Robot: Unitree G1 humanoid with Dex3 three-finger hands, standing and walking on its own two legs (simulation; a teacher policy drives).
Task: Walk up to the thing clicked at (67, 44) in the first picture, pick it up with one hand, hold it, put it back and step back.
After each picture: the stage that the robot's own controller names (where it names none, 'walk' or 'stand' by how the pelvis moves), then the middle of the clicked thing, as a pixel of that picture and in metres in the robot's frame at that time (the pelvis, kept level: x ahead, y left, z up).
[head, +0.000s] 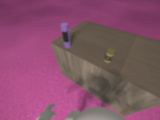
stand; (66, 36) +0.70 +0.32 +0.06
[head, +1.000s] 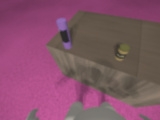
walk; (65, 35) +0.59 +0.26 +0.09
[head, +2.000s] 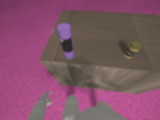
stand; (67, 43) +0.45 +0.21 +0.11
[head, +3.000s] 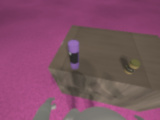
stand; (74, 56) +0.42 +0.19 +0.06
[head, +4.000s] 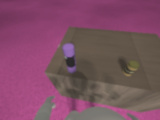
stand; (70, 60) +0.40 +0.18 +0.06
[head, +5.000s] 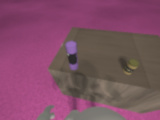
stand; (72, 57) +0.43 +0.19 +0.06
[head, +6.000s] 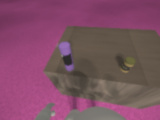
stand; (67, 58) +0.41 +0.22 +0.06
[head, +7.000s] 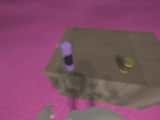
stand; (68, 58) +0.41 +0.22 +0.06
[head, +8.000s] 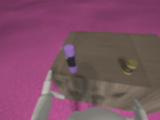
rise first; (71, 60) +0.40 +0.22 +0.06
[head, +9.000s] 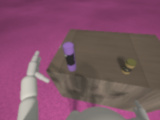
go down; (70, 58) +0.42 +0.21 +0.06
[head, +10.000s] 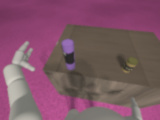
go down; (69, 56) +0.41 +0.20 +0.07
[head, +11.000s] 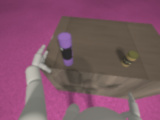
close in; (66, 51) +0.42 +0.20 +0.09
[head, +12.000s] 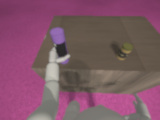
close; (61, 48) +0.43 +0.22 +0.12
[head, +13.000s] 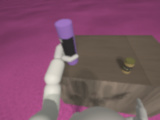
lift; (69, 46) +0.33 +0.16 +0.28
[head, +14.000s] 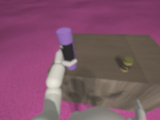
hold; (68, 51) +0.33 +0.17 +0.23
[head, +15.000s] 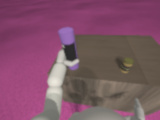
hold; (70, 51) +0.34 +0.16 +0.23
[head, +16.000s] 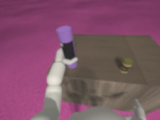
hold; (68, 50) +0.34 +0.17 +0.24
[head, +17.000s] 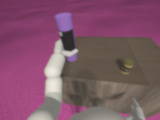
crouch; (68, 41) +0.34 +0.16 +0.30
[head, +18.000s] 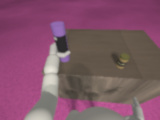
lower; (61, 44) +0.41 +0.22 +0.21
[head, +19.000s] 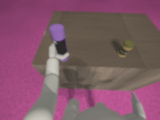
lower; (60, 45) +0.45 +0.21 +0.12
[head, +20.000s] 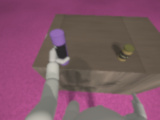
lower; (61, 50) +0.42 +0.21 +0.12
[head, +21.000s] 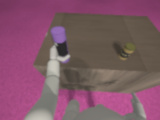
lower; (62, 47) +0.43 +0.21 +0.12
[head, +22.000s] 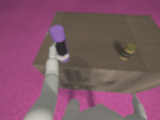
lower; (61, 46) +0.43 +0.22 +0.12
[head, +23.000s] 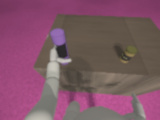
open; (61, 49) +0.42 +0.22 +0.11
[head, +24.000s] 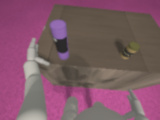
sink last; (61, 43) +0.44 +0.21 +0.13
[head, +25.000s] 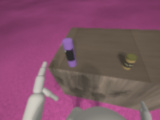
sink last; (70, 54) +0.45 +0.23 +0.08
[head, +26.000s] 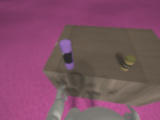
stand; (68, 56) +0.41 +0.22 +0.07
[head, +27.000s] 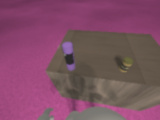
stand; (69, 57) +0.43 +0.22 +0.06
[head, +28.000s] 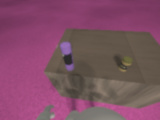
stand; (68, 57) +0.42 +0.22 +0.06
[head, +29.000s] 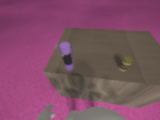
stand; (67, 57) +0.42 +0.22 +0.05
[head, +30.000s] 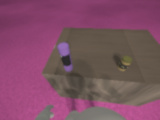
stand; (66, 58) +0.41 +0.22 +0.06
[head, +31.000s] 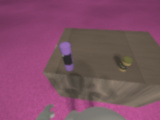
stand; (67, 58) +0.41 +0.22 +0.05
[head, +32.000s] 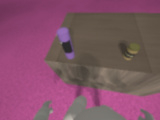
walk; (67, 45) +0.46 +0.24 +0.08
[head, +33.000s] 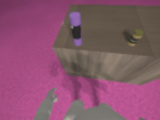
walk; (76, 31) +0.59 +0.18 +0.09
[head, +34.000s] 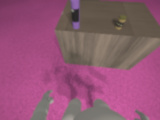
walk; (75, 15) +0.83 +0.24 +0.08
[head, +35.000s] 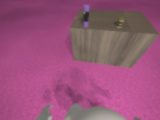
walk; (86, 16) +1.11 +0.20 +0.08
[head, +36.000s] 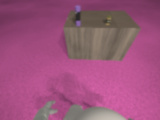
walk; (77, 16) +1.20 +0.31 +0.07
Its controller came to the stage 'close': yes
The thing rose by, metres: 0.24
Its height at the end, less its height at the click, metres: +0.00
